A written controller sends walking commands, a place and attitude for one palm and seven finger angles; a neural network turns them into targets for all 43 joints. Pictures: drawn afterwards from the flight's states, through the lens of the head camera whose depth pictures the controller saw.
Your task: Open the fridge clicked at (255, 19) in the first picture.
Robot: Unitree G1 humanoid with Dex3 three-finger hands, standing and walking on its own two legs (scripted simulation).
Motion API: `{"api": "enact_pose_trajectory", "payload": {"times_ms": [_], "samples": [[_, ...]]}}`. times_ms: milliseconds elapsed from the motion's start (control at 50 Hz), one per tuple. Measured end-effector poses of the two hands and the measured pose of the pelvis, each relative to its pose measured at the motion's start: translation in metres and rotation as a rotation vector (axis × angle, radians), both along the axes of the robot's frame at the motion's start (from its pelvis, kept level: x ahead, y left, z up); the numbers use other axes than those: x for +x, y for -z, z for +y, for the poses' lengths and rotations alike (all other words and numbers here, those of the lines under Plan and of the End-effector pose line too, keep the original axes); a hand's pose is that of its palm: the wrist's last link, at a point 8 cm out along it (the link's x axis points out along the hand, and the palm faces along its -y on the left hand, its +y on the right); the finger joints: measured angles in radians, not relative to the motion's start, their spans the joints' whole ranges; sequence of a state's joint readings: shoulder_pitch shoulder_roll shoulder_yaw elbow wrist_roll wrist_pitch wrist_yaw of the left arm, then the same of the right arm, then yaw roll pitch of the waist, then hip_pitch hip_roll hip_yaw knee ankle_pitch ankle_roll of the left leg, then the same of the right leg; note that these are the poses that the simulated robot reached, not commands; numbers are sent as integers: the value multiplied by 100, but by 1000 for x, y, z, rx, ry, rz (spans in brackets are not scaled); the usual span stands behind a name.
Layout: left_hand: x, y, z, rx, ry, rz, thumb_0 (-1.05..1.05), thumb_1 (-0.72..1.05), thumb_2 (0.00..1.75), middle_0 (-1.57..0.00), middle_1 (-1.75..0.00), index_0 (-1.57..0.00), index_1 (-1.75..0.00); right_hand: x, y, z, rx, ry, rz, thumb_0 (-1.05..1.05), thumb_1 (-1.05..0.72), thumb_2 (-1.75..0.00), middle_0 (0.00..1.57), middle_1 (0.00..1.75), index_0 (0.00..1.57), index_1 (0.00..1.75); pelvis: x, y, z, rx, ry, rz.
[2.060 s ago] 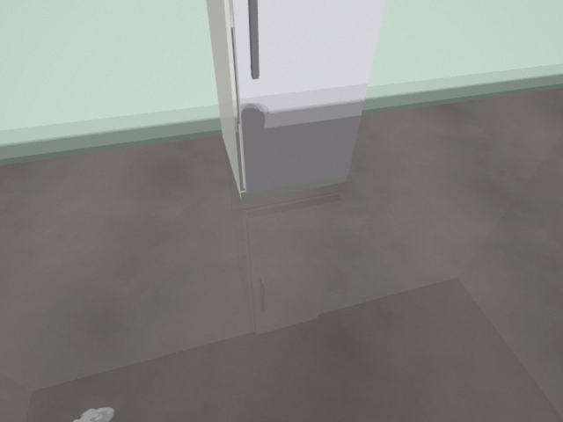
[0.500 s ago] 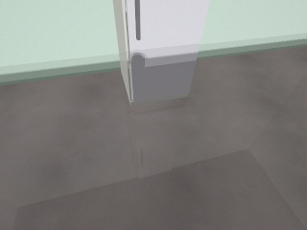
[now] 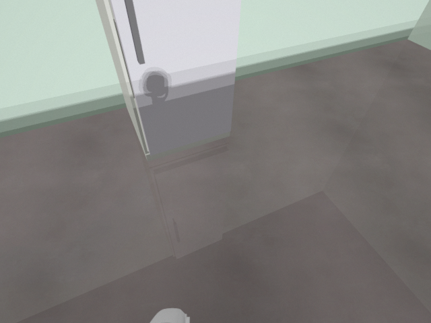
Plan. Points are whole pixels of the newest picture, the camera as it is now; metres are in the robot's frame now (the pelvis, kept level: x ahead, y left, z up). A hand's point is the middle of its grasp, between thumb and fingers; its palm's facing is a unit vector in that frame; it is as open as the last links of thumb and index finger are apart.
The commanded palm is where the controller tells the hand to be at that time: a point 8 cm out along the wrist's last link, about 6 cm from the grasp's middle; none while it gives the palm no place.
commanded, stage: walk to a spot facing it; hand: left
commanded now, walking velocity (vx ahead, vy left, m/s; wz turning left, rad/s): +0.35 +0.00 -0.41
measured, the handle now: (130, 16) +1.07 +0.44 +0.10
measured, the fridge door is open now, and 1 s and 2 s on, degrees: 0 0 0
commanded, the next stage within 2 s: turn to face it in 1.06 s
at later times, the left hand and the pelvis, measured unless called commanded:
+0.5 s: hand (125, 243) +0.31 +0.27 -0.17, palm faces -0.18 -0.96 -0.21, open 7.4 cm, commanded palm none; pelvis +0.19 +0.08 +0.00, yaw -16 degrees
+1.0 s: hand (214, 179) +0.55 +0.06 -0.17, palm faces -0.50 -0.84 -0.21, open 7.3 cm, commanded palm none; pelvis +0.37 -0.05 -0.01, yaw -32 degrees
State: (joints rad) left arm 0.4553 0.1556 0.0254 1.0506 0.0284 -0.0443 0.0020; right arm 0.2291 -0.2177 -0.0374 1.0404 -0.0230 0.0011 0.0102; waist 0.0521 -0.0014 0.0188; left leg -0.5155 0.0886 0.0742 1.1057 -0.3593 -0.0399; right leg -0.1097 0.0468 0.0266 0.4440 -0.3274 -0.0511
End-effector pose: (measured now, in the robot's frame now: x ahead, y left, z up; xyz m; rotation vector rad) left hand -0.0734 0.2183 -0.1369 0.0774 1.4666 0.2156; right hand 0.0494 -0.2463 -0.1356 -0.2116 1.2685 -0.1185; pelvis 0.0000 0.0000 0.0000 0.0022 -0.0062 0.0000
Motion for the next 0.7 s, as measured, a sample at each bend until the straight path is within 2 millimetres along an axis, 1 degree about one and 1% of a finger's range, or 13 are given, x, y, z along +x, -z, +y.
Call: {"api": "enact_pose_trajectory", "payload": {"times_ms": [80, 140, 220, 240, 280, 320, 380, 420, 480, 520, 580, 640, 700], "samples": [[14, -4, 5, -27, 28, 74, 1, 90, 90, -20, -30, -20, -30, 61, -10, 16, 18, 19, -120, 1, -91, -90, 20, 29, 20, 30, 26, -3, 12, -4, 38, 14], [37, 0, 19, -28, 35, 93, 1, 90, 90, -20, -30, -20, -30, 107, -14, 34, 26, 11, -183, 1, -91, -90, 20, 29, 20, 30, 51, 0, 25, -13, 58, 18], [83, 17, 51, -21, 43, 88, 1, 90, 90, -20, -30, -20, -30, 164, -12, 60, 12, -2, -252, 1, -91, -90, 20, 30, 20, 30, 92, 13, 47, -24, 86, 18], [97, 25, 61, -20, 52, 85, 1, 90, 90, -20, -30, -20, -30, 175, -10, 65, 1, 4, -274, 1, -91, -90, 20, 30, 20, 30, 103, 19, 54, -28, 99, 15], [133, 32, 78, -15, 86, 68, 1, 90, 90, -20, -30, -20, -30, 183, -10, 74, -12, 31, -292, 1, -91, -90, 20, 30, 20, 30, 118, 22, 62, -23, 135, 0], [177, 32, 92, -5, 138, 23, 1, 91, 90, -20, -30, -20, -30, 179, -14, 79, -17, 80, -282, 1, -91, -90, 21, 30, 20, 30, 132, 17, 68, -21, 173, -13], [253, 23, 105, 5, 214, -83, 1, 91, 90, -20, -30, -20, -30, 158, -17, 87, -22, 164, -220, 1, -91, -90, 21, 30, 20, 30, 153, 7, 74, -24, 206, -20], [302, 14, 107, 10, 258, -159, 1, 91, 90, -19, -30, -19, -30, 142, -20, 84, -47, 247, -185, -1, -93, -90, 21, 30, 21, 30, 167, 2, 77, -21, 232, -19], [369, 2, 102, 12, 321, -250, 1, 91, 90, -19, -30, -19, -30, 116, -19, 82, -67, 322, -102, -1, -94, -90, 21, 30, 20, 30, 188, -2, 80, -11, 270, -14], [407, -4, 94, 8, 360, -292, 1, 91, 90, -19, -30, -19, -30, 99, -17, 84, -66, 369, -41, -1, -94, -90, 21, 30, 20, 30, 202, -3, 79, -4, 293, -12], [456, -9, 74, -7, 423, -327, 1, 91, 90, -19, -30, -19, -30, 77, -12, 94, -46, 437, 50, 0, -93, -90, 20, 29, 20, 30, 223, -3, 75, 3, 326, -11], [498, -11, 45, -31, 491, -336, 1, 91, 90, -19, -30, -19, -30, 61, -8, 107, -10, 499, 134, 0, -92, -90, 20, 29, 20, 30, 244, -2, 67, 6, 359, -10], [536, -9, 9, -57, 564, -334, 1, 91, 90, -19, -30, -19, -30, 52, -4, 120, 37, 561, 211, 1, -92, -90, 20, 29, 20, 30, 266, 1, 54, 8, 391, -8]]}}
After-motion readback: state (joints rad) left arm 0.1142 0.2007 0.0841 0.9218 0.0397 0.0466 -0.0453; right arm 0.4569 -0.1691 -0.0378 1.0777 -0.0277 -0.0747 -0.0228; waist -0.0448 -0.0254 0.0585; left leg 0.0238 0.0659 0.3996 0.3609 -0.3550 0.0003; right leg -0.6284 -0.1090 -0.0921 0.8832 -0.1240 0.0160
